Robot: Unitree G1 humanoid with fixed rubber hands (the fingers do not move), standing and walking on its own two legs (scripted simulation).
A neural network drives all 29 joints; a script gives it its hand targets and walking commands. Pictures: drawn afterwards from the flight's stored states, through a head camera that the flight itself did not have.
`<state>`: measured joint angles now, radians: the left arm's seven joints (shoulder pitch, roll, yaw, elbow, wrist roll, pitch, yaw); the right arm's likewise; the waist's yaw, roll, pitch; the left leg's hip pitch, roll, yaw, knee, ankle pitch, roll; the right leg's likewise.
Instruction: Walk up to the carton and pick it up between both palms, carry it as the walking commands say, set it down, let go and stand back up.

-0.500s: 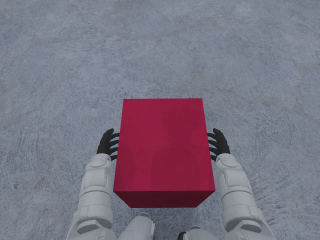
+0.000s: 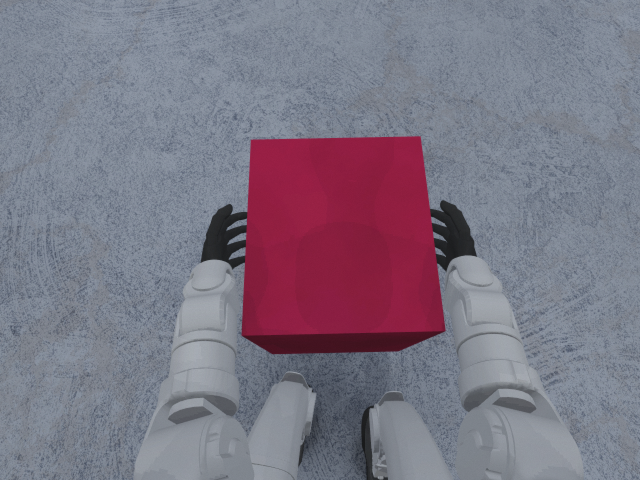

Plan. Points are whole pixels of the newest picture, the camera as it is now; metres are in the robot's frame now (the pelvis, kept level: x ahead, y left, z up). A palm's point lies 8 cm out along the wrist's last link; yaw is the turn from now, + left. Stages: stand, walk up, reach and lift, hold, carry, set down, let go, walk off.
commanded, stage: set down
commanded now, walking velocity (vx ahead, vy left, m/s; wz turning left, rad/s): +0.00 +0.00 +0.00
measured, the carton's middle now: (335, 261) +0.40 +0.03 -0.16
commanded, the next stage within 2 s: none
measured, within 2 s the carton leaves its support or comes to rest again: neither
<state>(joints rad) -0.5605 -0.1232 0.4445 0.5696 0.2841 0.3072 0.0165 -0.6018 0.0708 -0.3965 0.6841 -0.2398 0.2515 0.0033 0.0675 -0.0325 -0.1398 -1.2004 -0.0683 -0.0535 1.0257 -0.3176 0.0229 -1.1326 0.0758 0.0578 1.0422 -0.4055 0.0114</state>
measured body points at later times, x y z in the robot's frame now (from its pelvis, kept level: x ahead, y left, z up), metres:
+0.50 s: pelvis -0.01 -0.02 -0.07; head +0.20 +0.00 +0.33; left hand +0.39 +0.20 -0.16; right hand +0.42 -0.12 -0.16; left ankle +0.07 +0.10 -0.65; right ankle +0.04 -0.13 -0.65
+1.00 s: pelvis -0.03 -0.01 -0.15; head +0.23 +0.02 +0.22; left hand +0.42 +0.21 -0.25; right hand +0.45 -0.11 -0.25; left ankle +0.07 +0.10 -0.65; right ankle +0.04 -0.13 -0.65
